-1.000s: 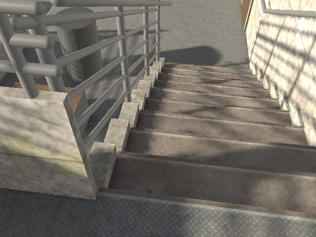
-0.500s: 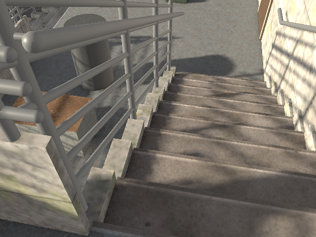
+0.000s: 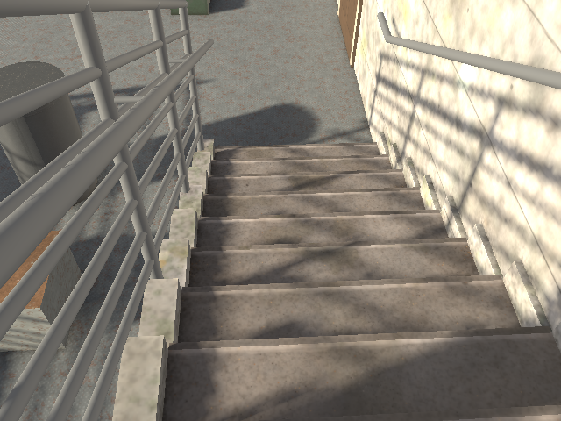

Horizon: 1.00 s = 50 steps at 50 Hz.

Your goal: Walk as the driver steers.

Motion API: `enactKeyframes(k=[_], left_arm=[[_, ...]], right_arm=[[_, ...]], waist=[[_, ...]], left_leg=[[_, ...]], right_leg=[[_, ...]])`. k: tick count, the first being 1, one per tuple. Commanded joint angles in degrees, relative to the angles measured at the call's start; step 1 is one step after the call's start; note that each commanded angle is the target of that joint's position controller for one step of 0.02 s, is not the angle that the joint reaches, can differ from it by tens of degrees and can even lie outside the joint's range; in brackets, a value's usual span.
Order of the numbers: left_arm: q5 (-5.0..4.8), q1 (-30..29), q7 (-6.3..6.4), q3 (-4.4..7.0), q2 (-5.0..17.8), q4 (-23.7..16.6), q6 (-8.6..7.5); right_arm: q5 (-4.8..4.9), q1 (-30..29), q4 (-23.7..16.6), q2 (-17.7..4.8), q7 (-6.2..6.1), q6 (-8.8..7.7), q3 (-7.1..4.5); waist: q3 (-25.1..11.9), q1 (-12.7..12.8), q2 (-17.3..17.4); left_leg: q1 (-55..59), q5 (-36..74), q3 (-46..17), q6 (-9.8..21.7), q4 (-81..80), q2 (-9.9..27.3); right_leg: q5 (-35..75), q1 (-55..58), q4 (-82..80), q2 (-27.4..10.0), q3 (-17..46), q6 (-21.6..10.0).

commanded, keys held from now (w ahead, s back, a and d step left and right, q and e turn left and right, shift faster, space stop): w+e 0.54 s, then w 0.46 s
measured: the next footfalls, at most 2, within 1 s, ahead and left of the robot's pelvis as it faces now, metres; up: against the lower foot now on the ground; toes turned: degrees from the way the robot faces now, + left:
right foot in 0.26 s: +0.14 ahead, -0.15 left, +0.00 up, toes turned -9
left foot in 0.60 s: +0.41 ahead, +0.01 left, -0.17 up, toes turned -18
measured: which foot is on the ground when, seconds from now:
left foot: down 0.00-0.26, up 0.28-0.58, down 0.60-0.98, up 1.00-1.00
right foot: up 0.00-0.24, down 0.26-0.62, up 0.64-0.92, down 0.94-1.00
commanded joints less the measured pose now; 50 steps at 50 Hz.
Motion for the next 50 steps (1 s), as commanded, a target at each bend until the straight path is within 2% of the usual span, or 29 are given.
enactKeyframes(k=[1,5,8,12,13,14,15,16,17,18,20,22,23,26,28,30,31,32,33,34,35,37,38,40,42,45,47,49,50], left_arm=[[0.29,2.21,-1.92,-0.95,-0.16,-2.24,0.11],[-0.09,3.71,-0.39,1.48,4.42,-2.73,-1.14],[0.52,1.13,0.68,0.74,1.52,-4.68,-0.06],[-0.88,19.78,3.59,3.6,5.7,-1.15,-3.11],[-0.51,25.97,4.61,4.92,7.78,1.84,-4.54],[0.86,25.48,5.73,4.11,10.29,1.95,-4.99],[1.09,33.2,4.78,5.29,15.34,4.78,-5.71],[-1.08,27.69,3.53,5.35,12.12,4.31,-6.45],[-2.32,19.58,2.63,3.19,6.8,3.02,-5.95],[-0.66,15.69,2.02,0.78,0.7,3.45,-4.6],[2.28,6.81,2.28,-2.09,-1.77,0.67,-1.91],[0.79,10.76,4.31,-3.34,-2.63,-0.35,-2.68],[0.24,8.86,5.14,-3.47,-1.9,-1.88,-3.12],[0.25,13.67,3.94,-1.82,9.67,-1.23,-3.8],[-0.27,14.92,2.34,-2.33,9.56,-2.42,-4.04],[-2.16,13.23,-0.23,-2.07,10.1,-3.83,-2.58],[-0.93,20.2,-2.0,-4.79,2.44,-1.36,-2.58],[-1.67,34.05,-3.23,-5.92,-6.53,-0.08,-2.62],[-1.9,31.44,-3.14,-5.01,0.32,-2.81,-1.89],[-2.02,20.07,-1.58,-3.48,5.8,-8.37,-1.52],[-1.09,13.67,0.42,-3.35,6.37,-10.21,-1.04],[-0.09,9.5,1.11,-4.37,2.84,-10.82,0.97],[1.83,12.75,0.0,-5.2,-0.53,-9.48,1.6],[1.52,7.88,-1.64,-4.19,2.39,-9.29,1.31],[0.12,4.74,-2.73,-4.15,3.04,-9.71,0.85],[2.49,5.69,-1.43,-3.26,5.87,-10.24,-0.45],[2.82,6.21,-0.28,-2.09,8.84,-10.63,-1.78],[-0.56,14.63,2.41,1.49,15.04,-8.64,-3.28],[-1.68,23.78,3.07,1.54,14.53,-7.22,-2.99]], right_arm=[[-2.09,0.49,-2.53,-5.82,1.38,-1.31,-0.14],[-0.77,2.35,-1.98,-7.55,0.19,-0.54,-0.34],[-0.14,4.24,-3.18,-7.59,-2.09,-0.3,-0.54],[-1.04,-4.26,-7.07,-14.87,0.2,1.64,-3.09],[-0.1,-9.21,-8.07,-15.7,1.46,0.88,-3.5],[-0.06,-2.23,-9.13,-6.39,3.1,0.23,-1.61],[2.72,-6.6,-16.01,-0.8,4.49,-1.4,1.38],[6.43,-20.24,-22.92,-3.48,3.42,-2.25,0.82],[5.95,-20.75,-21.47,-7.54,2.29,-1.7,-0.44],[4.06,-17.96,-21.51,-8.0,1.23,-0.69,-0.04],[-0.22,-11.16,-19.07,-1.95,1.62,2.18,2.64],[-1.32,-7.61,-17.58,-2.08,3.42,1.94,3.65],[-0.24,-4.23,-16.22,-1.7,3.36,1.89,3.98],[2.63,-7.92,-19.06,-5.84,3.7,4.43,3.21],[0.94,-8.34,-19.01,-8.45,3.66,5.41,2.79],[1.89,8.48,-13.19,-15.43,1.62,3.91,0.03],[-1.12,23.65,-7.61,-15.07,0.93,3.26,-1.03],[-0.9,20.27,-10.17,-18.86,2.7,3.04,-1.22],[-2.89,19.49,-11.94,-16.75,3.74,3.62,-1.33],[-2.15,10.68,-12.86,-17.38,4.24,4.03,-1.87],[-0.89,1.93,-14.8,-10.02,5.02,3.41,0.94],[-0.44,-5.99,-13.53,-0.75,4.15,2.34,3.9],[0.31,-4.35,-12.35,-1.41,2.67,0.62,3.4],[1.88,-4.24,-12.32,-3.89,0.86,-2.08,3.86],[2.37,1.7,-9.17,-12.43,1.21,-1.87,2.12],[0.81,-0.33,-10.77,-16.82,1.62,-0.21,1.05],[1.27,-0.43,-11.24,-15.58,0.92,0.93,1.13],[1.1,-1.13,-13.86,-12.75,3.0,0.99,1.09],[0.47,2.11,-13.61,-7.8,3.85,0.64,2.85]], waist=[[1.68,3.29,5.33],[1.46,4.57,5.62],[0.72,2.27,6.54],[-1.18,11.98,6.17],[-2.85,16.71,0.51],[-7.38,8.01,-13.63],[-15.96,11.47,-1.08],[-1.9,14.84,-0.79],[0.96,11.43,2.26],[1.35,8.17,5.41],[1.69,0.71,2.38],[-1.9,2.24,2.74],[-3.15,2.03,3.72],[1.6,2.65,1.17],[3.7,2.19,2.55],[0.83,-3.36,3.73],[-8.77,-5.76,11.33],[-19.56,3.99,18.31],[-19.01,-0.18,10.42],[-7.35,-1.45,11.0],[-2.27,2.55,1.94],[4.02,8.95,1.29],[3.42,9.13,6.51],[1.71,4.53,6.86],[2.23,3.35,6.47],[-1.03,4.63,5.89],[-1.24,5.13,4.15],[-9.78,9.18,0.0],[-19.67,13.73,-10.03]], left_leg=[[-14.45,15.74,-1.98,9.83,-4.69,15.55],[3.48,35.38,-4.2,10.18,1.98,22.22],[6.34,34.57,0.11,7.1,6.45,19.96],[-10.15,44.39,4.75,5.14,32.41,18.07],[-14.64,24.38,3.45,5.09,52.63,12.08],[-37.56,-28.71,-0.29,-2.03,82.61,0.26],[-46.11,-27.64,-16.09,-2.82,77.85,-0.74],[-57.01,-27.11,-21.13,-4.05,74.3,2.28],[-58.35,-23.31,-22.04,-4.47,72.62,5.83],[-55.08,-18.77,-21.16,-3.09,67.95,6.84],[-40.59,-1.69,-18.69,-1.46,55.99,9.35],[-26.06,28.83,-15.0,-2.98,42.5,8.03],[-11.31,42.37,-11.2,-2.91,31.05,6.65],[0.47,24.57,-5.99,-7.43,25.26,3.47],[2.05,16.34,-7.73,-4.94,13.95,3.33],[6.28,32.52,-9.54,-0.19,-4.63,8.81],[26.97,45.15,-14.38,8.95,4.18,17.55],[45.83,90.08,-26.67,23.46,30.14,28.72],[44.28,95.02,-30.77,25.31,29.45,32.22],[29.37,54.35,-39.67,22.41,19.67,32.63],[13.16,31.12,-37.65,19.75,12.64,30.51],[-13.85,26.45,-25.02,14.53,5.83,22.03],[-18.64,24.5,-20.61,13.35,5.69,16.47],[-31.83,11.65,-12.39,12.78,2.47,10.02],[-29.7,14.03,-14.81,13.13,4.26,12.49],[-15.53,17.73,-18.01,12.98,12.83,16.71],[-13.44,19.92,-17.43,12.0,20.37,15.84],[-26.8,24.43,-11.15,7.42,39.48,9.17],[-40.83,-10.29,-8.29,1.68,63.75,2.4]], right_leg=[[10.89,12.1,6.14,0.97,-1.76,0.37],[1.79,-2.62,6.5,0.3,4.47,1.56],[-3.97,-0.93,4.73,1.14,-0.85,2.69],[-16.03,29.11,1.11,9.12,-9.26,6.36],[-9.83,34.53,-17.63,10.81,-9.55,1.02],[35.63,51.14,-16.84,0.73,14.81,-14.33],[48.26,58.6,-19.57,-7.54,29.9,-21.19],[30.8,47.59,-22.5,-13.91,36.56,-21.96],[16.35,39.92,-18.09,-13.22,34.8,-19.8],[15.85,30.9,-16.79,-10.96,30.62,-17.66],[12.34,9.08,-16.52,-3.21,19.49,-11.58],[-9.31,-2.88,-11.83,7.69,8.58,-7.16],[-18.72,-12.14,-7.86,12.76,2.01,-3.62],[-27.39,-15.56,-5.22,9.0,10.9,-6.17],[-24.08,-5.66,2.89,5.89,18.91,-7.1],[-9.07,11.58,25.86,8.66,18.45,-3.21],[-14.48,1.63,48.53,11.79,15.58,1.08],[-42.31,-23.53,75.43,15.7,6.56,3.54],[-41.14,-34.5,80.62,13.52,6.88,6.59],[-30.08,-46.61,78.61,9.91,7.64,7.42],[-18.19,-40.9,65.14,4.9,10.04,6.62],[-6.85,-25.22,44.31,-4.0,6.78,3.74],[-0.86,-20.05,33.63,-3.95,3.86,2.29],[13.9,1.72,9.57,-2.15,-3.24,3.2],[7.53,4.76,7.84,0.76,-4.64,3.54],[3.14,2.86,7.44,3.3,-4.42,2.54],[-4.71,8.77,1.7,5.85,-6.86,1.03],[0.21,42.64,-8.92,6.5,-5.38,-4.55],[7.6,61.33,-15.77,-5.95,14.89,-16.95]])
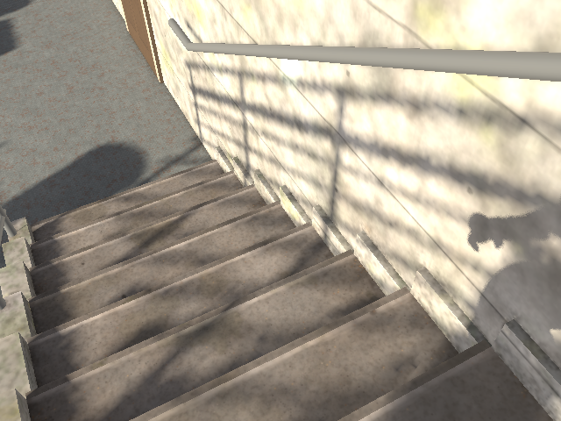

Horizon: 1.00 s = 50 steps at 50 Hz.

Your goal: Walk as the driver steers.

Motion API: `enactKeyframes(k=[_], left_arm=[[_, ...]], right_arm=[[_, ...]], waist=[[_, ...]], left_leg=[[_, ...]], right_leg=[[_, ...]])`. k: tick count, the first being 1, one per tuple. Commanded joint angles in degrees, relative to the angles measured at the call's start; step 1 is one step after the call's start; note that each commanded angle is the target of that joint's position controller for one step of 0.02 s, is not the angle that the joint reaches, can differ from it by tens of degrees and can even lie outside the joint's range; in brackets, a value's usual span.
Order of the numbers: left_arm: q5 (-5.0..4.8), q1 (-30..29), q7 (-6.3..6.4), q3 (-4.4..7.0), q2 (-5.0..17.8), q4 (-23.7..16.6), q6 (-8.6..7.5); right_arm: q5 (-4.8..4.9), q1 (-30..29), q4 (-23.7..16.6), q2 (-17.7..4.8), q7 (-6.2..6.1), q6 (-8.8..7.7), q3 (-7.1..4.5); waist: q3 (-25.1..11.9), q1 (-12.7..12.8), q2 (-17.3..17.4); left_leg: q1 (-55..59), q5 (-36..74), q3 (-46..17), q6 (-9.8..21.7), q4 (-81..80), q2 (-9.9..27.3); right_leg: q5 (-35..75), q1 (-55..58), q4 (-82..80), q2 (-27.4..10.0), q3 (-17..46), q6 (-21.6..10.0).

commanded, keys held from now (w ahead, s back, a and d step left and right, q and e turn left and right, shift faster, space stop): w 0.32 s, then q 0.68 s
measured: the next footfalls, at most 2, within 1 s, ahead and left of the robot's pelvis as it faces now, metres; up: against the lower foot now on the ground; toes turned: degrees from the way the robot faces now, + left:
left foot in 0.38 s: +0.26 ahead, +0.14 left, -0.17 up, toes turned +3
right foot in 0.80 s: +0.40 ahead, -0.03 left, -0.17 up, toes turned +14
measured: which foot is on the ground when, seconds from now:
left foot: up 0.00-0.36, down 0.38-0.84, up 0.86-1.00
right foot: down 0.00-0.40, up 0.42-0.78, down 0.80-1.00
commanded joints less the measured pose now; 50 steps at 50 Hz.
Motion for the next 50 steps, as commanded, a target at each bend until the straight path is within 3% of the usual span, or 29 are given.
enactKeyframes(k=[1,2,4,7,8,9,17,18,19,20,21,22,23,24,26,27,28,29,33,34,38,40,41,42,43,44,45,48,50], left_arm=[[-1.51,33.61,1.37,3.7,9.49,5.32,-1.66],[-1.25,28.58,1.0,4.26,8.83,6.05,-1.99],[-0.77,14.48,0.47,2.07,2.29,5.06,-0.18],[0.5,5.89,2.45,-0.02,-3.97,4.42,-0.31],[-5.83,7.98,2.97,4.35,7.99,4.7,0.52],[-6.71,6.07,2.48,4.68,8.33,5.01,0.75],[-1.74,18.35,6.7,6.02,5.68,9.02,6.73],[1.92,25.04,2.23,1.18,-1.11,13.46,3.55],[0.51,19.45,-0.93,1.93,3.49,12.82,2.71],[1.05,15.49,-3.54,3.38,5.92,12.29,2.23],[-0.96,26.08,-4.71,3.82,2.48,11.98,1.33],[-2.02,24.64,-4.48,3.66,5.34,9.7,0.94],[-2.85,17.13,-3.0,2.72,5.68,2.73,-0.13],[-2.42,12.01,-0.86,2.42,5.31,2.44,0.27],[-1.52,11.9,1.83,0.74,2.67,2.58,0.71],[0.72,11.77,2.32,0.5,1.12,3.32,1.24],[1.13,10.26,2.12,0.64,1.65,3.4,1.64],[1.32,9.15,2.08,0.81,1.54,3.43,2.59],[0.3,2.88,2.35,2.0,4.78,0.12,3.83],[0.49,5.64,2.99,2.12,4.58,0.68,3.9],[-1.7,-13.5,4.41,1.95,1.86,-6.98,3.4],[-4.02,-6.34,3.7,1.23,-0.59,-3.46,2.28],[-2.66,3.37,4.28,2.68,2.97,-1.16,2.03],[-2.66,12.92,4.93,5.13,10.34,-0.42,1.36],[-1.18,18.27,4.77,6.66,13.64,-0.67,1.18],[1.45,15.82,3.58,6.35,12.49,0.62,0.94],[0.63,11.48,3.04,5.77,10.3,0.36,1.16],[-1.75,-2.07,1.79,3.39,1.02,-2.58,2.35],[-0.45,-6.03,2.23,4.37,4.39,-4.17,2.45]], right_arm=[[1.96,-7.45,-9.68,-0.35,1.73,-1.44,0.78],[3.15,-13.22,-11.43,-3.53,0.28,-0.8,-0.53],[0.72,-10.47,-9.79,-5.07,-1.57,1.06,-1.02],[-4.09,-3.27,-5.24,1.15,0.13,3.62,1.29],[5.85,-11.6,-10.24,-5.11,-0.93,5.0,-3.24],[6.23,-11.85,-10.18,-5.69,-0.81,5.62,-2.84],[6.03,-21.66,-9.8,-4.51,-1.79,6.45,-3.7],[-2.26,-3.58,-2.46,-3.51,-0.55,3.81,-2.28],[-0.8,9.62,1.46,-7.23,0.11,2.83,-5.67],[-1.07,15.86,3.32,-11.54,0.44,2.78,-7.43],[0.96,8.6,-0.34,-18.93,1.68,2.82,-8.0],[-0.16,6.15,-1.65,-17.02,2.5,2.95,-7.88],[1.13,1.46,-3.05,-17.22,2.83,2.37,-7.81],[1.2,0.09,-1.23,-10.2,3.17,1.36,-5.36],[-0.68,-9.23,-2.43,-0.13,2.4,0.23,-1.18],[0.89,-11.85,-3.03,0.27,0.83,-1.03,-0.93],[2.84,-16.5,-6.59,-0.88,-0.41,-2.2,-0.81],[3.22,-16.1,-7.42,-5.99,-1.48,-2.68,-1.35],[2.88,-6.2,-7.77,-12.15,0.07,-1.64,-2.9],[0.72,-5.27,-7.83,-10.76,0.33,-1.21,-2.73],[2.86,8.66,-4.8,-7.92,-1.9,1.35,-4.54],[3.17,5.37,-6.08,-5.73,-1.45,2.18,-4.65],[1.51,-5.08,-10.35,-6.81,-0.34,1.79,-4.78],[1.43,-8.38,-13.02,-4.33,0.64,1.37,-4.14],[2.39,-8.43,-15.71,-1.58,0.9,1.51,-3.3],[3.77,-9.99,-16.17,-2.99,-0.37,2.14,-3.87],[3.58,-7.05,-13.76,-3.91,-2.2,3.27,-4.09],[0.09,-0.86,-9.96,-3.83,-3.16,4.75,-3.22],[1.46,-0.26,-9.82,-2.33,-0.83,4.09,-2.93]], waist=[[-13.51,17.4,-12.14],[1.94,15.26,-3.48],[2.56,7.09,1.25],[3.02,2.51,-2.41],[0.57,-0.24,-3.86],[-0.8,-1.26,-2.98],[7.74,10.42,-1.77],[13.56,5.03,4.83],[8.84,-2.96,4.95],[1.76,-7.62,14.28],[-9.85,2.32,19.27],[-13.02,0.38,13.58],[-7.65,-1.51,12.7],[0.03,0.25,2.45],[4.51,8.4,-3.61],[6.41,9.81,2.23],[3.61,8.13,-0.9],[0.02,8.24,2.19],[-2.42,4.37,2.97],[-3.76,4.78,4.56],[-3.3,-5.65,3.4],[-4.17,-0.61,0.55],[-5.78,6.34,1.34],[-13.97,10.76,-7.72],[-20.04,13.42,-13.68],[-8.76,11.32,-1.3],[-3.27,7.5,0.87],[-5.37,0.86,-2.83],[-4.89,-0.48,-1.73]], left_leg=[[-44.5,-8.08,-9.2,0.43,31.05,-4.54],[-49.04,-0.63,-14.14,-0.03,28.13,-0.68],[-40.54,4.6,-14.07,-2.12,23.49,4.12],[-23.33,39.97,-12.44,-1.98,9.15,5.93],[-11.11,44.83,-5.75,-3.44,5.39,-0.05],[-3.49,53.64,-6.52,-3.89,1.14,0.45],[-4.13,47.28,-6.3,-3.51,-33.62,4.38],[5.13,58.61,-9.8,-2.63,-41.43,9.89],[20.1,55.77,-1.5,-3.28,-42.69,3.26],[31.84,60.37,-4.15,1.42,-34.17,4.84],[41.46,80.19,-16.56,11.46,-19.24,14.39],[44.84,84.1,-22.79,16.77,-18.43,18.6],[42.49,56.71,-37.41,21.77,-22.62,26.22],[31.08,39.35,-38.62,18.55,-26.1,26.25],[2.21,50.93,-25.62,14.57,-29.69,18.44],[-8.53,52.43,-18.79,11.05,-30.62,9.1],[-18.86,47.87,-12.53,10.45,-32.29,4.12],[-22.56,47.33,-13.39,10.28,-32.4,2.44],[-7.49,55.55,-22.95,13.07,-24.36,7.48],[-1.51,58.34,-27.98,14.76,-20.47,10.64],[25.54,56.15,-40.96,17.0,-17.88,14.01],[16.1,59.22,-39.14,15.15,-16.26,12.44],[-2.15,63.53,-33.76,11.88,-11.45,7.82],[-22.93,52.87,-23.36,4.23,-0.72,-2.3],[-37.58,-2.45,-15.95,-2.3,16.29,-13.02],[-46.77,-6.61,-17.41,-4.89,25.38,-9.9],[-46.6,-0.63,-18.97,-6.74,30.05,-6.39],[-34.73,16.33,-15.22,-9.2,36.22,-4.27],[-29.0,23.18,-11.55,-8.82,41.31,-5.29]], right_leg=[[20.13,53.13,-23.19,-19.87,41.4,-23.32],[10.01,35.86,-23.86,-20.98,45.11,-21.03],[8.53,15.79,-20.07,-19.09,34.95,-19.27],[0.05,-4.77,-16.59,-7.29,15.33,-11.28],[4.07,-10.43,-21.35,-8.05,13.23,-8.65],[-2.03,-14.04,-17.83,-6.71,10.54,-6.52],[-0.67,10.45,5.52,-8.3,12.9,-6.89],[-9.75,2.53,16.07,-12.69,18.35,-3.17],[-3.8,-2.66,24.21,-9.19,12.18,-4.45],[-9.73,-9.86,53.38,1.45,3.1,0.68],[-20.72,-24.13,71.24,3.13,1.05,2.39],[-22.78,-35.27,80.89,2.79,2.85,4.03],[-18.46,-51.66,80.62,1.29,7.03,6.87],[-8.57,-53.83,70.56,-3.26,10.46,5.83],[10.12,-34.97,51.14,-8.74,12.66,4.93],[18.85,-25.5,36.32,-9.0,8.57,4.02],[30.01,-11.91,19.65,-7.13,4.56,4.68],[31.48,-1.81,17.23,-4.94,1.43,5.27],[16.09,-1.23,6.12,-1.1,0.46,6.91],[19.56,-4.31,10.74,-1.94,4.72,6.66],[0.51,-26.33,-3.59,-1.17,7.51,6.78],[17.9,-12.53,-11.54,-1.75,6.44,2.12],[25.33,9.58,-7.98,-0.87,4.99,-1.38],[47.86,37.76,-10.46,-5.35,11.21,-11.13],[62.48,51.16,-20.81,-20.88,32.55,-24.91],[58.19,42.61,-24.11,-26.17,36.12,-24.55],[53.71,31.81,-25.41,-24.68,32.16,-21.84],[44.76,13.88,-26.3,-14.17,12.23,-14.32],[39.11,4.67,-28.35,-10.87,4.58,-13.14]])
Over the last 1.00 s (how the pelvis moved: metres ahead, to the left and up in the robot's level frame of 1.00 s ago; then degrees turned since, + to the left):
0.45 -0.12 -0.22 -24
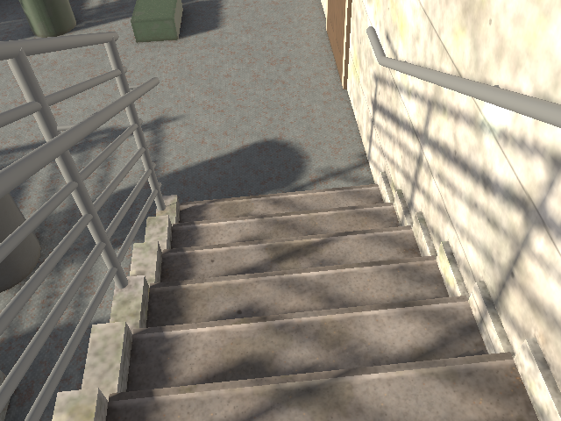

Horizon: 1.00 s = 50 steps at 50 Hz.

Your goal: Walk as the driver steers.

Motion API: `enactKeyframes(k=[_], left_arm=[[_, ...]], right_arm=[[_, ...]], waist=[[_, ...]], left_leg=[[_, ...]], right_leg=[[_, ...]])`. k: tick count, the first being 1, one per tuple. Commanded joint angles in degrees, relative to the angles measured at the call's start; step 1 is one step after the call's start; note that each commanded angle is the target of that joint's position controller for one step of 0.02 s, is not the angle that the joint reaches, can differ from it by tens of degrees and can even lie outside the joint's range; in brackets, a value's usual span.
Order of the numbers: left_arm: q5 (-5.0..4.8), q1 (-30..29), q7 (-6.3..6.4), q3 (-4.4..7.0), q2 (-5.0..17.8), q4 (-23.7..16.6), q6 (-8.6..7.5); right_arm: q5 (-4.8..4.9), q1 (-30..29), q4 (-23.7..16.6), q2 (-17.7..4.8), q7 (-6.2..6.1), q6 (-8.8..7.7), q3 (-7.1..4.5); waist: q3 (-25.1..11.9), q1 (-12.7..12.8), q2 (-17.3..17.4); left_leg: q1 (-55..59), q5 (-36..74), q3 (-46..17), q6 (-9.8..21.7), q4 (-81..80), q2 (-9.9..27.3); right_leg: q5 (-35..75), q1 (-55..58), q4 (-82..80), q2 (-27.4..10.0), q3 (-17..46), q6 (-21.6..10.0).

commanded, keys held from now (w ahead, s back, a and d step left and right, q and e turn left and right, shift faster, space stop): q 0.32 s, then no key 0.68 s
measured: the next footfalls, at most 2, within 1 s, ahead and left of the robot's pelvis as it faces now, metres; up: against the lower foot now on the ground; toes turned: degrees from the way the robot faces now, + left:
left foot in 0.48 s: -0.02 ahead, +0.16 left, +0.00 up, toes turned +19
right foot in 0.78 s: +0.05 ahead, -0.04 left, +0.00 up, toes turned +14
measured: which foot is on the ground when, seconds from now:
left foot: up 0.00-0.46, down 0.48-1.00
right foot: down 0.00-0.50, up 0.52-0.76, down 0.78-1.00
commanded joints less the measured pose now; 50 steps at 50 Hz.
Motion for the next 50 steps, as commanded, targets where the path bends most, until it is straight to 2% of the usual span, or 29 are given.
enactKeyframes(k=[1,3,6,7,8,9,13,15,17,19,22,23,24,25,26,27,28,30,31,32,34,37,39,40,41,42,43,45,50], left_arm=[[0.63,-6.28,0.17,1.28,5.96,-5.06,-0.43],[0.67,-4.68,0.35,1.63,8.1,-4.96,-0.88],[0.55,-1.57,0.01,1.16,7.23,-3.84,-1.43],[0.14,-0.61,0.36,1.07,6.96,-3.73,-1.77],[-0.14,-0.95,0.99,1.14,7.28,-3.27,-2.23],[-0.56,0.03,1.33,1.26,7.79,-2.97,-2.41],[-2.05,8.04,2.63,1.81,9.32,1.5,-2.29],[-1.11,8.77,3.08,2.59,9.73,1.54,-2.36],[-0.2,4.04,2.49,3.64,11.76,0.94,-2.41],[-0.36,-0.47,2.14,4.21,11.65,-0.72,-2.35],[-1.16,-0.11,3.08,5.27,12.02,0.5,-1.96],[-0.96,-1.71,3.25,5.74,12.92,0.6,-1.83],[-0.17,-1.15,2.9,5.25,11.26,2.12,-1.59],[0.4,1.15,1.73,3.97,5.98,3.89,-1.58],[-1.64,2.81,1.76,3.52,3.06,-0.95,-2.0],[-3.06,2.94,1.7,3.2,3.52,0.07,-1.86],[-3.12,-1.56,1.82,3.93,5.68,0.35,-1.69],[-1.14,5.96,1.12,4.57,5.64,5.78,-1.87],[-0.75,8.58,0.08,4.18,4.24,7.63,-1.73],[-0.26,13.64,-1.5,3.2,1.73,10.39,-1.45],[-0.29,10.62,-3.16,3.75,2.69,9.85,-1.31],[-1.28,10.61,-1.54,3.23,2.89,11.07,-1.33],[-3.9,11.85,-1.49,1.64,0.97,12.75,-1.03],[-4.79,7.19,-1.39,1.4,4.58,11.12,-1.15],[-3.47,2.35,-1.85,1.72,7.16,10.32,-1.2],[-2.44,-0.69,-2.33,2.11,7.83,10.24,-1.13],[-2.88,-1.9,-2.55,2.16,6.79,10.71,-1.09],[-3.7,-0.2,-2.37,2.02,4.22,12.31,-0.69],[-2.74,1.29,-2.33,1.95,1.8,14.49,-0.53]], right_arm=[[0.51,8.34,-0.01,-2.0,1.97,-0.34,-0.21],[0.64,5.97,-0.97,-4.74,2.25,-0.82,-1.1],[0.55,2.66,-2.37,-5.91,0.09,-0.62,-1.26],[0.64,1.45,-2.56,-5.45,-0.35,-0.41,-1.2],[-1.0,0.56,-3.19,-4.04,-0.08,0.13,-0.56],[-1.49,0.37,-3.37,-3.28,0.14,0.37,-0.45],[-2.03,-2.68,-3.63,-0.55,0.72,0.7,0.53],[-1.82,-3.88,-3.79,-0.13,0.19,0.81,1.26],[-1.01,-3.43,-4.0,0.2,-0.17,1.56,1.44],[-0.44,-3.41,-4.05,-0.44,-0.79,1.99,1.16],[-0.1,-3.07,-4.16,-2.28,-0.85,1.83,-0.32],[0.97,-2.6,-4.0,-3.06,-0.66,1.43,-1.25],[2.11,1.34,-2.46,-3.77,-0.49,0.78,-2.45],[0.43,4.12,-2.25,-5.16,-0.69,0.02,-3.94],[-0.53,9.58,-2.79,-14.92,-1.26,-1.43,-6.38],[-2.48,10.78,-1.23,-10.36,0.81,-2.72,-5.67],[1.51,7.63,-0.13,-6.13,2.01,-3.36,-4.61],[5.02,2.55,0.33,-2.42,4.51,-3.38,-3.09],[4.61,-0.53,-0.02,-1.36,5.07,-3.12,-2.48],[2.66,-4.32,-0.16,-0.53,5.09,-2.89,-2.0],[3.59,-9.03,-0.81,-0.26,5.41,-3.04,-0.62],[4.77,-7.63,0.64,-2.68,7.23,-3.4,0.18],[7.07,-9.02,1.83,-2.74,9.63,-3.04,1.15],[6.88,-3.58,2.16,-2.32,9.11,-2.24,0.63],[6.23,-0.22,3.22,-4.65,8.12,-1.7,-0.23],[4.81,-1.24,3.38,-8.44,7.47,-1.41,-1.47],[3.68,-3.73,2.91,-8.0,6.82,-1.48,-1.6],[3.97,-4.4,4.43,-5.5,6.36,-1.78,-0.95],[4.0,-4.94,6.15,-3.34,6.02,-1.75,-0.83]], waist=[[-0.83,-3.86,-3.67],[0.0,-3.26,-4.79],[-0.88,-1.2,-5.7],[-0.65,-0.64,-5.49],[-0.5,0.07,-4.79],[-1.13,0.58,-5.41],[-1.01,4.64,-6.72],[-1.44,5.43,-6.58],[-1.8,3.41,-6.95],[-2.07,2.62,-7.05],[-0.62,2.37,-10.39],[-1.35,1.45,-9.17],[-3.25,-0.95,-6.79],[-6.74,-3.49,0.44],[-8.02,-1.61,8.8],[-3.08,-4.59,2.78],[2.28,-4.21,3.5],[1.72,0.53,2.89],[3.04,2.05,2.69],[2.46,3.6,1.07],[1.51,4.62,0.68],[1.79,4.25,3.11],[1.25,5.87,-0.04],[-1.41,0.03,-2.85],[-0.63,-2.78,-4.1],[2.63,-2.85,-4.35],[4.85,-2.55,-3.71],[7.99,-1.14,-2.18],[3.88,0.29,-1.91]], left_leg=[[3.08,10.4,2.76,-1.08,10.82,1.41],[1.38,11.76,1.94,-1.85,12.78,2.29],[-6.85,11.31,-2.3,-2.87,12.16,3.7],[-8.03,12.04,-2.72,-3.01,8.94,4.37],[-9.72,12.58,-1.47,-3.22,5.06,5.27],[-9.29,12.09,-0.17,-3.61,1.47,6.38],[-4.63,2.4,8.08,-4.03,-18.91,10.55],[-0.17,-2.28,10.41,-3.06,-24.59,10.7],[7.74,-3.31,10.71,-0.96,-31.06,10.3],[14.21,-2.94,11.61,1.01,-37.04,8.68],[18.59,0.75,13.14,3.94,-51.95,6.4],[23.3,7.56,14.1,5.49,-58.56,5.17],[34.67,16.85,13.32,7.74,-66.38,4.45],[48.87,29.81,6.87,11.78,-65.98,9.55],[60.35,46.27,-12.18,23.73,-62.22,24.95],[55.41,27.49,-15.12,26.03,-65.68,28.08],[50.86,22.51,-9.31,23.62,-66.19,24.82],[39.47,22.75,0.0,16.79,-62.91,18.7],[30.02,26.17,2.37,15.37,-61.71,17.21],[22.88,27.9,3.73,14.34,-60.06,15.73],[16.31,26.9,7.32,13.28,-55.71,12.89],[19.43,30.29,-0.9,13.34,-52.15,16.2],[21.78,34.34,-3.42,9.23,-49.17,14.72],[27.86,25.28,-1.07,5.91,-50.74,11.15],[29.27,15.24,1.93,4.49,-52.68,8.92],[28.54,6.91,4.09,3.79,-54.41,8.22],[28.97,3.5,4.57,3.57,-55.8,8.84],[27.52,2.77,3.9,5.04,-58.03,9.49],[32.58,14.67,6.16,7.77,-57.38,8.07]], right_leg=[[25.57,-4.19,-11.63,-12.47,5.78,-11.52],[19.97,-2.28,-13.01,-14.28,5.74,-11.88],[21.37,8.85,-12.0,-18.69,9.17,-13.39],[20.63,11.07,-11.57,-18.44,8.38,-12.36],[17.73,13.55,-11.6,-18.23,7.7,-10.96],[15.88,15.13,-11.99,-18.53,7.65,-10.63],[4.3,18.34,-13.25,-21.16,8.47,-10.62],[8.09,18.59,-14.31,-23.97,9.45,-12.29],[11.63,15.52,-15.39,-26.24,10.1,-12.15],[8.55,14.25,-15.96,-25.83,9.68,-9.98],[7.1,16.8,-13.41,-25.21,9.04,-6.64],[7.58,16.13,-10.43,-24.22,7.22,-5.4],[5.94,10.66,-3.66,-22.02,4.67,-3.23],[-9.92,-0.64,9.98,-15.23,-1.78,1.92],[-25.7,-20.63,22.71,-5.65,-1.3,5.27],[-23.28,-26.45,25.01,-4.49,10.22,5.96],[-21.28,-29.81,27.19,-3.74,7.88,6.34],[-13.28,-21.52,33.12,-6.73,7.64,9.29],[-8.96,-15.61,36.94,-6.1,6.9,9.7],[-1.4,-9.54,40.62,-6.13,8.49,9.75],[-0.34,-4.05,37.0,-5.34,4.88,10.86],[-3.56,-0.43,22.97,-7.6,6.21,13.94],[11.03,6.94,9.49,-8.0,6.42,13.64],[14.29,6.68,5.73,-5.92,7.95,10.45],[10.07,5.98,4.0,-5.07,6.45,7.85],[-0.63,3.04,3.05,-3.75,4.99,7.02],[-7.51,0.18,1.4,-3.55,5.18,6.74],[-7.91,1.39,0.54,-3.72,5.32,6.98],[0.79,6.56,-0.6,-3.7,3.89,5.64]])
Over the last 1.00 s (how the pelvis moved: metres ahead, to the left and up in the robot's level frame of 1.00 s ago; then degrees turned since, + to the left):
0.31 0.02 -0.13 19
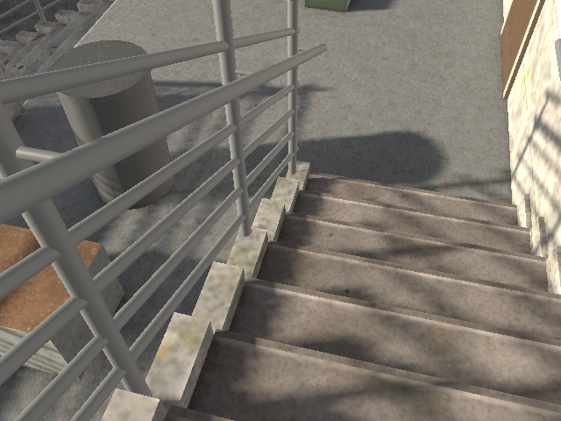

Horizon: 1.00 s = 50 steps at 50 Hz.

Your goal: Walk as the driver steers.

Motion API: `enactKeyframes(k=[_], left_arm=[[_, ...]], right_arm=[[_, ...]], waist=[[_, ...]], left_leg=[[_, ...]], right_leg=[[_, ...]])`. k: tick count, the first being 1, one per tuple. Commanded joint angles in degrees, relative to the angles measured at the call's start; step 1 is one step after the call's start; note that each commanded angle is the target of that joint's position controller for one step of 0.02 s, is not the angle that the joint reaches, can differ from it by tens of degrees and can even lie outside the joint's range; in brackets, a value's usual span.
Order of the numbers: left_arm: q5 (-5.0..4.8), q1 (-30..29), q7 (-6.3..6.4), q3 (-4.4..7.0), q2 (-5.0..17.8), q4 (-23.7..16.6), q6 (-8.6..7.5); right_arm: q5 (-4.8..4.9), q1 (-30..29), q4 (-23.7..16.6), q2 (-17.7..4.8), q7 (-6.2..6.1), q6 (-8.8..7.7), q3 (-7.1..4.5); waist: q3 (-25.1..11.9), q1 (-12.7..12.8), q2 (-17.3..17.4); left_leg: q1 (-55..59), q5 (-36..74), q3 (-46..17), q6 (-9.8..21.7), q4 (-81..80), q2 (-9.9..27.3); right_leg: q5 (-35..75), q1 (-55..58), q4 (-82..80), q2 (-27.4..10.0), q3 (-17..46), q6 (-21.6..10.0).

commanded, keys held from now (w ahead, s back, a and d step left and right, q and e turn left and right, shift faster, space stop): no key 0.38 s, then w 0.62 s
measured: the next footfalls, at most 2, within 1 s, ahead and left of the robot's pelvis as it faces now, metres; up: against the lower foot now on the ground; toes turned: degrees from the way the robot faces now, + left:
right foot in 0.68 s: +0.06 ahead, -0.15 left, +0.00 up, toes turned -2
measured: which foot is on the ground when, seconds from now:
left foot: down 0.00-0.68, up 0.70-1.00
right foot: down 0.00-0.44, up 0.46-0.66, down 0.68-1.00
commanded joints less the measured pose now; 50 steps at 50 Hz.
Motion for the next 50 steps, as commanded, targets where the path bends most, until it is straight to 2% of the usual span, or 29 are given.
enactKeyframes(k=[1,10,19,21,22,24,26,29,30,31,32,33,34,35,36,37,38,39,40,41,42,43,44,45,46,47,48,49,50], left_arm=[[0.02,-0.67,-0.11,1.28,5.71,-1.61,-0.4],[0.28,-4.68,-0.19,2.34,7.97,-0.68,-0.03],[0.1,-5.88,0.46,2.45,7.28,1.23,-0.25],[1.54,-4.41,1.65,3.89,10.14,1.47,-0.13],[2.23,-4.5,2.44,3.98,9.49,1.75,-0.23],[2.81,-4.64,3.53,2.72,4.33,1.61,-1.38],[2.9,-8.66,3.83,1.87,1.29,-0.54,-2.2],[3.21,-9.71,3.38,2.18,1.87,-2.16,-3.07],[3.58,-5.28,2.61,2.12,1.21,-1.14,-3.48],[3.81,2.19,1.91,2.14,0.75,0.87,-3.68],[4.06,11.55,2.04,2.95,2.69,2.54,-3.36],[4.17,22.33,1.95,3.34,3.29,5.7,-3.29],[4.93,36.11,2.49,3.89,4.74,9.37,-3.85],[5.84,46.26,2.59,3.3,7.61,12.84,-3.95],[5.01,41.63,0.99,1.53,10.77,9.8,-4.46],[4.54,32.04,-0.24,0.61,10.08,9.23,-5.13],[2.75,20.01,-0.26,0.02,7.03,5.78,-4.81],[2.91,12.75,-0.21,-0.92,3.46,3.99,-3.94],[4.7,5.57,0.77,-3.04,-3.36,1.91,-3.07],[0.96,0.43,2.8,-0.57,7.17,-0.08,-2.66],[-0.55,1.19,3.07,-0.77,5.35,1.16,-3.92],[-2.14,2.87,3.39,-0.42,6.31,2.28,-4.64],[5.98,5.7,2.88,-3.47,0.6,0.09,-6.4],[-3.16,5.69,3.72,-0.15,6.05,3.71,-4.65],[-3.91,9.94,3.68,-0.36,6.22,3.61,-3.76],[5.24,19.72,2.27,-3.04,2.63,6.67,-5.52],[-1.15,14.82,3.59,-0.44,3.94,5.42,-3.55],[4.38,22.89,2.09,-2.94,2.85,7.06,-4.23],[4.21,20.89,1.71,-1.81,3.74,6.88,-4.46]], right_arm=[[-0.23,1.54,-1.08,-5.72,-0.51,-0.24,-1.61],[-0.89,2.96,2.09,-6.62,-1.2,0.01,-1.83],[-0.79,5.16,5.56,-6.63,-1.58,0.32,-1.7],[-2.66,10.61,7.88,-11.04,-2.55,0.39,-3.65],[-3.62,16.48,10.16,-10.94,-3.48,0.17,-4.26],[-4.27,23.8,14.09,-5.48,-5.7,-0.04,-3.27],[-3.8,22.73,13.95,-3.84,-7.41,-1.07,-2.84],[-3.15,17.55,13.69,-2.42,-8.22,-1.84,-2.05],[-3.93,16.19,13.33,-2.76,-8.07,-1.86,-1.81],[-5.99,15.5,13.9,-2.53,-7.87,-1.9,-1.54],[-5.41,11.74,12.83,-2.13,-7.15,-2.18,-1.34],[-5.3,8.17,11.46,-4.41,-5.92,-2.73,-2.23],[-5.95,1.78,8.87,-7.82,-4.09,-3.6,-3.53],[-6.8,-3.29,5.72,-2.29,-2.36,-4.41,-2.93],[-4.86,3.05,3.46,4.42,-1.86,-5.31,-2.41],[-3.91,-1.16,-0.15,1.4,-2.18,-4.42,-2.25],[-4.94,-0.81,1.95,-3.11,-3.87,-3.37,-3.58],[-6.31,4.12,3.8,-0.61,-4.79,-2.31,-2.6],[-8.59,11.34,5.24,5.27,-5.16,-1.38,0.31],[-1.61,4.16,2.6,-2.68,-8.33,0.35,-3.34],[-0.71,3.76,3.82,-2.9,-7.98,0.41,-3.2],[-0.46,7.44,5.89,0.29,-6.88,0.86,-2.2],[-8.9,8.68,4.86,10.87,-4.4,0.05,3.21],[-1.25,3.39,4.51,-0.37,-5.59,0.86,-1.35],[-0.59,-1.84,3.13,-1.29,-6.29,0.78,-0.93],[-9.48,-3.29,0.74,3.54,-3.75,0.43,2.48],[-0.25,-10.05,-0.24,-3.65,-6.59,0.9,-0.97],[-9.4,-8.48,-0.21,0.1,-3.32,0.59,2.43],[-8.56,-7.32,-0.55,-2.66,-3.47,0.72,0.59]], waist=[[-2.11,-0.86,-0.83],[-0.58,-0.78,-0.76],[0.02,-1.08,-0.77],[2.31,-3.08,2.71],[4.78,-5.45,4.63],[7.84,-7.83,7.6],[4.54,-9.2,5.57],[6.29,-6.59,3.07],[5.48,-4.92,3.06],[5.63,-1.82,3.52],[4.91,3.08,0.46],[3.3,8.85,-2.28],[2.33,16.34,-7.81],[-0.06,19.21,-12.38],[1.08,8.67,-6.03],[14.55,5.28,-7.1],[13.09,2.42,0.86],[9.09,-1.21,5.42],[7.92,-5.27,6.96],[11.62,-8.89,0.43],[12.08,-8.26,3.98],[8.81,-9.01,1.07],[7.16,-4.69,-9.5],[7.23,-6.38,-1.13],[8.82,-1.92,-0.98],[12.76,0.65,-6.64],[11.61,2.1,-2.44],[9.64,4.14,-6.42],[10.95,1.84,-5.01]], left_leg=[[2.92,16.66,-5.23,0.05,-8.3,5.11],[2.02,12.57,-4.69,0.38,-10.04,4.78],[1.52,11.52,-4.65,1.0,-9.85,5.4],[3.12,-10.09,-10.36,6.87,-14.94,9.18],[6.33,-22.37,-17.53,11.04,-18.03,13.89],[12.05,-28.14,-30.52,16.53,-22.4,22.61],[14.35,-21.51,-28.67,15.58,-23.06,22.39],[6.95,-15.4,-19.13,13.25,-20.56,18.15],[-0.42,-12.17,-14.97,12.44,-17.24,15.34],[-6.23,-6.27,-12.65,11.2,-12.29,15.2],[-11.81,-3.59,-9.38,11.02,-4.36,13.71],[-21.35,3.75,-4.63,11.11,9.42,10.29],[-30.74,11.27,-1.03,9.92,30.27,3.99],[-40.48,-16.04,-6.83,7.94,54.17,-4.91],[-47.64,-12.56,-16.24,8.24,54.86,-8.24],[-63.21,-7.58,-20.02,6.67,53.92,-0.52],[-62.1,-0.27,-18.73,5.25,55.33,3.64],[-56.51,7.05,-16.26,3.48,51.62,5.28],[-44.36,22.09,-16.71,3.84,40.54,8.81],[-20.68,19.23,-4.18,-1.99,25.91,3.99],[-7.56,35.48,-3.52,-3.14,18.76,2.87],[6.35,49.81,-1.11,-3.43,13.67,1.71],[4.96,58.39,-6.39,-2.46,14.0,8.59],[4.68,52.5,1.32,-2.93,4.77,1.0],[5.52,50.66,2.49,-3.48,2.95,1.02],[-4.26,44.24,-8.65,-1.42,1.3,9.35],[-6.89,44.31,5.0,-4.29,-7.43,0.7],[-7.84,35.36,-7.61,-1.41,-8.84,10.66],[-12.48,28.98,-5.0,0.63,-9.77,9.35]], right_leg=[[7.38,2.13,-6.26,-0.46,0.85,-0.65],[6.15,4.59,-7.97,0.15,0.1,-1.08],[8.37,6.12,-8.83,1.01,0.25,-1.85],[-12.14,0.7,-6.09,2.92,-0.8,-2.96],[-16.2,-6.66,-1.6,2.65,0.06,-3.69],[-11.97,-16.99,6.06,1.78,0.29,-3.84],[-14.18,-17.06,14.26,1.69,1.98,-3.75],[-10.43,-9.17,11.35,1.75,0.18,-4.43],[-4.84,-0.66,14.75,3.36,-1.86,-4.86],[2.42,5.55,19.14,2.72,-0.3,-5.21],[1.52,12.94,15.01,3.11,-1.8,-5.87],[1.81,24.91,11.26,5.3,-5.04,-6.08],[-1.19,33.69,2.29,4.16,-0.07,-8.03],[9.85,38.95,-5.39,-4.26,18.7,-14.8],[28.39,35.52,-11.43,-15.7,37.27,-22.58],[7.79,24.75,-15.22,-24.82,49.68,-27.4],[-1.85,18.97,-13.42,-21.79,44.75,-25.64],[-2.81,10.88,-10.45,-18.33,36.21,-24.44],[3.3,-2.42,-9.38,-12.3,25.21,-20.44],[9.19,-18.7,-12.59,-9.35,18.34,-14.89],[-4.04,-29.91,-9.84,-3.25,12.4,-12.59],[-13.14,-34.56,-8.3,-1.18,7.8,-10.75],[-9.97,-34.07,-3.35,0.13,2.47,-11.19],[-11.34,-23.42,-5.44,0.01,5.41,-10.36],[-12.0,-21.8,-1.52,-0.63,8.04,-11.06],[-10.56,-15.51,2.39,-4.6,11.45,-12.38],[-3.46,-3.83,2.42,-1.48,7.48,-10.52],[-6.55,-1.66,7.56,-5.57,16.84,-13.27],[2.99,6.91,9.45,-7.07,17.89,-14.82]])
Over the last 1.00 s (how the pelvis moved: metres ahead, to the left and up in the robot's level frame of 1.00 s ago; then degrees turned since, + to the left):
-0.03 0.07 -0.01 18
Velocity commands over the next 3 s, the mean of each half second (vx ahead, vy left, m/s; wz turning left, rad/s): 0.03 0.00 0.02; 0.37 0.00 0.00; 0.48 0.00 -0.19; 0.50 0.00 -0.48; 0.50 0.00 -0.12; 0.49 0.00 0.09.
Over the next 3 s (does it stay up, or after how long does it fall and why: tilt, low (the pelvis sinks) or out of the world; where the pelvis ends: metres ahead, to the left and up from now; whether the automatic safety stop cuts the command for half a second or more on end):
stays up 1.35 -0.34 -0.72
